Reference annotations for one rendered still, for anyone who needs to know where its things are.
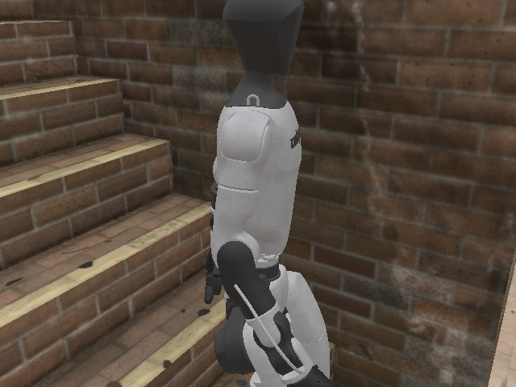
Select stairs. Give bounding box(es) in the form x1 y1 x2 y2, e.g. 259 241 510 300
0 0 335 387

